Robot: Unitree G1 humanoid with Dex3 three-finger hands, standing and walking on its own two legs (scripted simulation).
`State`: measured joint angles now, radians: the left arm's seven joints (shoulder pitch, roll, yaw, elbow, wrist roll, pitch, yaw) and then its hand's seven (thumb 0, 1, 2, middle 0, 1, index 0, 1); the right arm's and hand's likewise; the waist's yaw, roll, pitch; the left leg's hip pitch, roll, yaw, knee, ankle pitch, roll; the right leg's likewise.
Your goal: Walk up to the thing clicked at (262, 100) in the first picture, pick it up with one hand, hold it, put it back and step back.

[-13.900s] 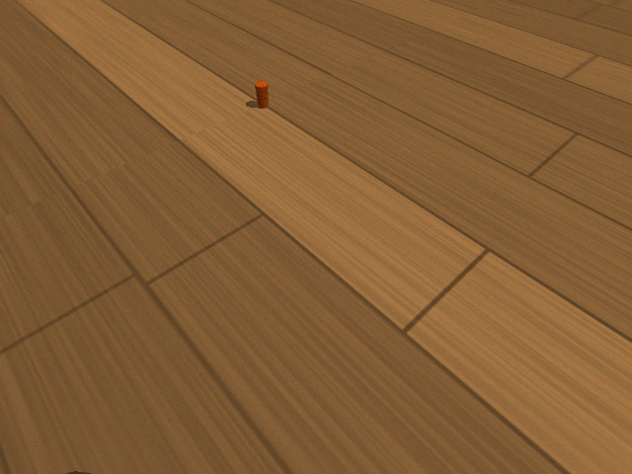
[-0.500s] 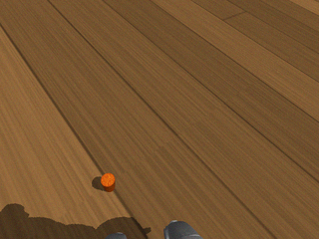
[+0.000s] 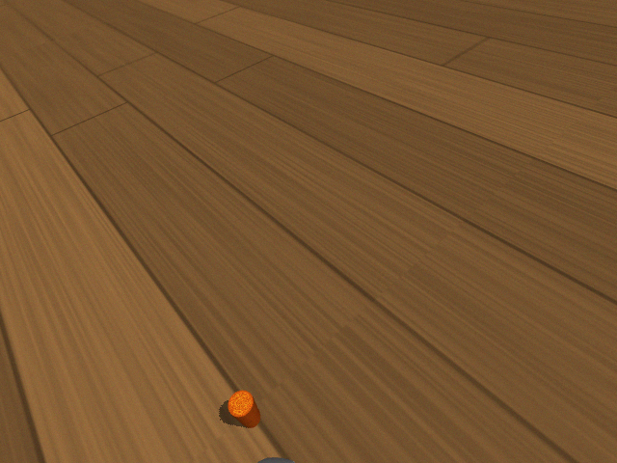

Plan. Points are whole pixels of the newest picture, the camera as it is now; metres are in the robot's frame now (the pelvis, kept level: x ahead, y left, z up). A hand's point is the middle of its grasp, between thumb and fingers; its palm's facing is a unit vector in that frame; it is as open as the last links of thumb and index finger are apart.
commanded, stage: walk up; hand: left
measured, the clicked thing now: (246, 411) +0.41 +0.31 -0.70
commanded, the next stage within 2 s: stand in 1.22 s
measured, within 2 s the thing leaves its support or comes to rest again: neither
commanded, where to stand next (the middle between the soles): +0.07 +0.03 m, yaw +2 degrees
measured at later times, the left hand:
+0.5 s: hand out of the picture +0.11 +0.30 -0.17, palm faces +0.03 -0.93 -0.36, open 7.4 cm
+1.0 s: hand out of the picture +0.10 +0.32 -0.15, palm faces +0.03 -0.93 -0.35, open 7.4 cm
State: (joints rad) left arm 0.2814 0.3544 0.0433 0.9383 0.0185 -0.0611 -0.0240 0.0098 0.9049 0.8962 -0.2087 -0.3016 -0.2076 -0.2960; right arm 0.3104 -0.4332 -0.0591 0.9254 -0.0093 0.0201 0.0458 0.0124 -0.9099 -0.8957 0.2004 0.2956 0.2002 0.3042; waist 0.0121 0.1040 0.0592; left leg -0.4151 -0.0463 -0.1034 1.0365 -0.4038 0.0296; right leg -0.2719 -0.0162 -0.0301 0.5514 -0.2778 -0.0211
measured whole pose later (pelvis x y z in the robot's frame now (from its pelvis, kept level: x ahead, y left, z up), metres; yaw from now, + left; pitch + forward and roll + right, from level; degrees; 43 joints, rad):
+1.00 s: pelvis +0.05 +0.05 +0.00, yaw +3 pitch -2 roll +0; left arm 0.17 0.36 0.00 1.06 0.01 -0.04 0.00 0.01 0.91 0.90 -0.21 -0.30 -0.21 -0.30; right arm 0.13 -0.35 0.00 1.04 -0.02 -0.02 0.03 0.01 -0.91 -0.90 0.20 0.30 0.20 0.30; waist 0.01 0.01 0.05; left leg -0.20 -0.03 0.03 0.46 -0.22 0.05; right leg -0.14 -0.01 -0.02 0.45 -0.27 0.00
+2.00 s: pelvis +0.04 +0.05 +0.01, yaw +3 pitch -2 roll +0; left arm 0.13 0.34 -0.01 1.15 0.01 -0.02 0.00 0.01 0.91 0.90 -0.21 -0.30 -0.21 -0.30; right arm 0.08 -0.34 -0.01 1.17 -0.01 -0.02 0.01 0.01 -0.91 -0.90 0.20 0.30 0.20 0.30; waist -0.01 -0.02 0.05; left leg -0.14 -0.03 0.04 0.30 -0.12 0.04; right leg -0.09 -0.01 -0.02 0.31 -0.18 0.01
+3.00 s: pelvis +0.06 +0.04 +0.01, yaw +2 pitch -2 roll +0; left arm 0.12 0.34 0.00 1.13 0.01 -0.02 0.00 0.01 0.91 0.90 -0.21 -0.30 -0.21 -0.30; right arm 0.09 -0.34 0.00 1.15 -0.01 -0.02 0.00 0.01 -0.91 -0.90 0.20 0.30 0.20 0.30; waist 0.00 -0.01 0.04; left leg -0.11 -0.02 0.04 0.29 -0.15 0.03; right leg -0.05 0.00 -0.02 0.29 -0.20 -0.01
